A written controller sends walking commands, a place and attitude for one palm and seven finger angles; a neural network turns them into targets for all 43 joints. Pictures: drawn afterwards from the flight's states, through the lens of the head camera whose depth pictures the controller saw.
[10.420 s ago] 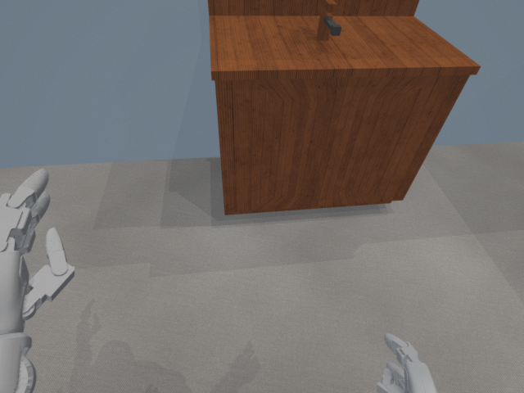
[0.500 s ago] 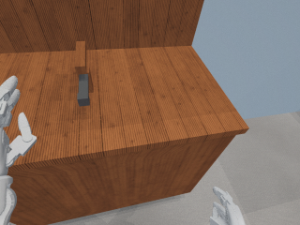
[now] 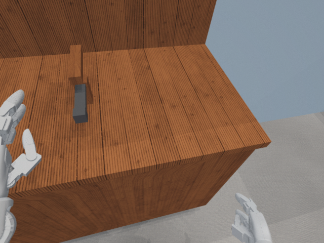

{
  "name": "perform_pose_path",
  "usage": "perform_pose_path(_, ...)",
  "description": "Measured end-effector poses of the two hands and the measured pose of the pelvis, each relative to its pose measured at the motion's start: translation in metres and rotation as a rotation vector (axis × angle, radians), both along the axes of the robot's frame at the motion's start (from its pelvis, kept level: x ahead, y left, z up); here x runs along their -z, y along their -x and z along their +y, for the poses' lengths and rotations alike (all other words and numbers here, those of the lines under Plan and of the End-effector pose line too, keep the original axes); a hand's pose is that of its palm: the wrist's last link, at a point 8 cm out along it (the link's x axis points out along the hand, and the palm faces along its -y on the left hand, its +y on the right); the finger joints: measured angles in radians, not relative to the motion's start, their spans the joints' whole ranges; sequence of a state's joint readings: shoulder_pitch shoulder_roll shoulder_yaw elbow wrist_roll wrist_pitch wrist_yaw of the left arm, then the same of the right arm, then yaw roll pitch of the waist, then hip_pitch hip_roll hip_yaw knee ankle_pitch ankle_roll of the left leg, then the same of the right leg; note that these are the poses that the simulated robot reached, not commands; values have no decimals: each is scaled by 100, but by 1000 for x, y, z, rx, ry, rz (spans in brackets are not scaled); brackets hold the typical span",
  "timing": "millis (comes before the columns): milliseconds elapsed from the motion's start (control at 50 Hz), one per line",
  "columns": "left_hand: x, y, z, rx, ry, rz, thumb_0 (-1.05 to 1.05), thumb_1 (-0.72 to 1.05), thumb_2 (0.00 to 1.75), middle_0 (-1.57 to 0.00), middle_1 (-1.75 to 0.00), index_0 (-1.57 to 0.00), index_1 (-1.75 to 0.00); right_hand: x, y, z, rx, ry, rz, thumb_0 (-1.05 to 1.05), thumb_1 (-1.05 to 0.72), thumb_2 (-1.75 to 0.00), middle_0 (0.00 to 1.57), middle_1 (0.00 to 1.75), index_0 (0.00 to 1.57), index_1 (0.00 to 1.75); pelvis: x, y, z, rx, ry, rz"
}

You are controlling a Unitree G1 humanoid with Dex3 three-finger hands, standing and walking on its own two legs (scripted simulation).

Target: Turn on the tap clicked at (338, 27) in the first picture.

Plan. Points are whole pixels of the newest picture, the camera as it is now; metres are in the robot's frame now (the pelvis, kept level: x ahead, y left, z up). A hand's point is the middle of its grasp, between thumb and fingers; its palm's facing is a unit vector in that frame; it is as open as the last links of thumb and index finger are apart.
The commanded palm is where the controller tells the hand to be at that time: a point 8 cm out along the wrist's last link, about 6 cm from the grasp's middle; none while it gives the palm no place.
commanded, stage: shuffle to correct the standing spot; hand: left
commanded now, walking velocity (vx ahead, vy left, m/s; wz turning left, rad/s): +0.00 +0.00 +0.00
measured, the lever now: (80, 115) +0.36 +0.24 +0.10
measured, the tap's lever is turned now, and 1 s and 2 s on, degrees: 0 0 0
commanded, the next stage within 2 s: come to a stop and stand still in 0.72 s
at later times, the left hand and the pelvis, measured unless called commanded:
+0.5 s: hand (72, 157) +0.23 +0.19 +0.16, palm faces +0.33 -0.86 -0.38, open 7.4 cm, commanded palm +0.17 +0.23 +0.17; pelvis +0.00 -0.05 +0.00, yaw -1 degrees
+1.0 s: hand (68, 145) +0.24 +0.20 +0.17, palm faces +0.35 -0.80 -0.48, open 7.4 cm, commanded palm +0.16 +0.21 +0.17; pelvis +0.00 -0.07 -0.01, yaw -1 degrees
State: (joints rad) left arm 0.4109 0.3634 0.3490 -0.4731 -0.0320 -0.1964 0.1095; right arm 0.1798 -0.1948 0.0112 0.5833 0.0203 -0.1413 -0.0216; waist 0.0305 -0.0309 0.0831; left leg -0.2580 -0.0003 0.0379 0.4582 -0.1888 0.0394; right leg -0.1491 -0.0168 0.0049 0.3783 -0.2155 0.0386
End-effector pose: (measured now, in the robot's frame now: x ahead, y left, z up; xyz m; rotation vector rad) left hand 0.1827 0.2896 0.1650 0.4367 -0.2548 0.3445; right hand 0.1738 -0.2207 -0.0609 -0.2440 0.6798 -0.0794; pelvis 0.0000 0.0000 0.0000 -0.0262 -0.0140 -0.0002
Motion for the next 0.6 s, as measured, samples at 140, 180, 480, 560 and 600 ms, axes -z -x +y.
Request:
perform_pose_path(140, -3, -5, -6, 3, -10, 14, 1, 89, 90, -21, -30, -21, -31, 2, -9, -4, 12, -13, 5, 1, -91, -90, 20, 30, 20, 30, 0, -7, -5, -3, -6, 1)
perform_pose_path(180, -5, -6, -9, 4, -13, 12, 1, 89, 90, -21, -30, -21, -31, 2, -10, -5, 13, -21, 5, 1, -91, -90, 20, 30, 20, 30, 0, -8, -7, -1, -8, 1)
perform_pose_path(480, -5, -7, -55, 37, 4, 34, 1, 89, 90, -21, -30, -21, -31, 8, -2, -41, 33, -59, 5, 1, -90, -90, 20, 30, 20, 30, 3, -2, -46, 19, -1, 9)
perform_pose_path(560, -7, -6, -65, 49, -14, 44, 1, 89, 90, -21, -30, -21, -31, 11, 6, -62, 65, -35, 23, 1, -90, -90, 20, 30, 20, 30, 5, -2, -56, 18, -1, 12)
perform_pose_path(600, -8, -7, -69, 51, -22, 49, 1, 89, 90, -21, -30, -21, -31, 13, 10, -72, 81, -23, 32, 1, -90, -90, 20, 30, 20, 30, 5, -2, -60, 19, -1, 13)
